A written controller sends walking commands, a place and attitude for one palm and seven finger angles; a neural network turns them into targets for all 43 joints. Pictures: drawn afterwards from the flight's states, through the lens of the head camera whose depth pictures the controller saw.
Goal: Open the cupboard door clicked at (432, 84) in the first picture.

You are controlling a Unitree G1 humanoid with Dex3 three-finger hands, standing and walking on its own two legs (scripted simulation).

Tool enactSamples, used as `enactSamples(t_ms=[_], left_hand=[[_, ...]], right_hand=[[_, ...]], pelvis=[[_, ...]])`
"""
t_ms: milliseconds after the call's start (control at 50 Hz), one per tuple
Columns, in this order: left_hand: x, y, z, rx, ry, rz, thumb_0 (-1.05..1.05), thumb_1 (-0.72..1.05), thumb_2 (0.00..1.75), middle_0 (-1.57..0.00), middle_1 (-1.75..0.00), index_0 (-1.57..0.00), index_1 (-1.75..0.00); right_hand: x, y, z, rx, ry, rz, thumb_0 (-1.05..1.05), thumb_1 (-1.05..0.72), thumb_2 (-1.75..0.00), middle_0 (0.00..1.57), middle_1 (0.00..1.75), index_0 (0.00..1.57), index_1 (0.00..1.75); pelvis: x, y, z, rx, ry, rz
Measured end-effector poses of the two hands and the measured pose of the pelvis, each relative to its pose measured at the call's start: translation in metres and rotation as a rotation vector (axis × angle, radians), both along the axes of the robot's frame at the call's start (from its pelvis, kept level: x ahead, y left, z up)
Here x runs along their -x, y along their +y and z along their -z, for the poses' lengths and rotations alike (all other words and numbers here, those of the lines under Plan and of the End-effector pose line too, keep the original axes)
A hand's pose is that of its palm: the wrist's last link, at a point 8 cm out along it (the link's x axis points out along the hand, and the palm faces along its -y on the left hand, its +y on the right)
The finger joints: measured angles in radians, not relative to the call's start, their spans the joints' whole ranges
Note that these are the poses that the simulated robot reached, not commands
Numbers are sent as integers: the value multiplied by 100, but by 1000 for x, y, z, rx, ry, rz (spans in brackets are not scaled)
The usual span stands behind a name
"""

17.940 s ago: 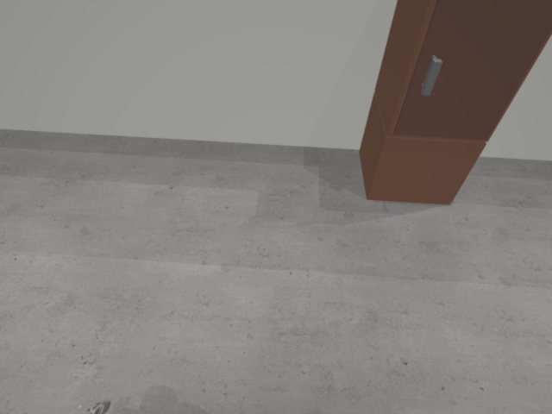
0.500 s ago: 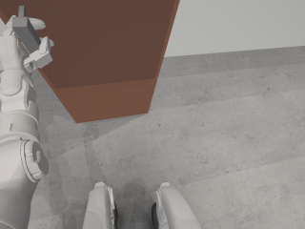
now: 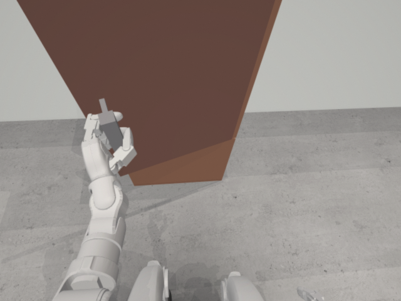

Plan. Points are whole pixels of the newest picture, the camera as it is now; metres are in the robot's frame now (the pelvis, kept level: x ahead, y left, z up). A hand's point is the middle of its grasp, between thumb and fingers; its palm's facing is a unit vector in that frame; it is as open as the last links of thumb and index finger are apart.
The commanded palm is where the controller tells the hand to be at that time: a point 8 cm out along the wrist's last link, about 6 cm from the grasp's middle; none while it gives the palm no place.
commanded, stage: pull the door open along its arc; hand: left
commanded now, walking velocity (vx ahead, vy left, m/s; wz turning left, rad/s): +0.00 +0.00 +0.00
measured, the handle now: (112, 127) +0.45 +0.19 +0.03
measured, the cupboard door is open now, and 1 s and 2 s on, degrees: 18 44 46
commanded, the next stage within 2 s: open thumb and fingers to let go in 0.42 s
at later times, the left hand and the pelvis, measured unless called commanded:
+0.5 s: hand (182, 204) +0.29 +0.04 +0.03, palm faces +0.37 -0.93 -0.03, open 6.6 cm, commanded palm +0.25 +0.08 +0.02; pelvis +0.00 -0.04 +0.01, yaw +4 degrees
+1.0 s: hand (181, 201) +0.30 +0.04 +0.03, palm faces +0.45 -0.89 -0.01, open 11.8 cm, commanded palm +0.25 +0.09 +0.02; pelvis -0.02 -0.06 +0.00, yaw +5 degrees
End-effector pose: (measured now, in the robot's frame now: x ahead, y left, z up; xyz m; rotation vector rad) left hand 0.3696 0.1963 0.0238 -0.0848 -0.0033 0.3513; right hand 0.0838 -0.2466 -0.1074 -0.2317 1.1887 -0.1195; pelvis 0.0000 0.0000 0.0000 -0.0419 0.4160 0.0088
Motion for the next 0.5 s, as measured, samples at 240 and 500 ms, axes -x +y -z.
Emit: enactSamples(t_ms=[240,500], left_hand=[[68,-62,-4,-48,42,-158,0,65,72,-29,-135,-34,-134],[117,-114,-10,-93,88,-21,1,63,68,-28,-130,-33,-133]], right_hand=[[-76,17,-7,-56,-187,-149,1,-91,-90,20,30,20,30],[-99,17,-17,-105,-336,-189,1,-91,-90,20,30,20,30]], pelvis=[[1,-16,-2,-16,-53,-38],[0,-38,-5,-39,-94,-53]])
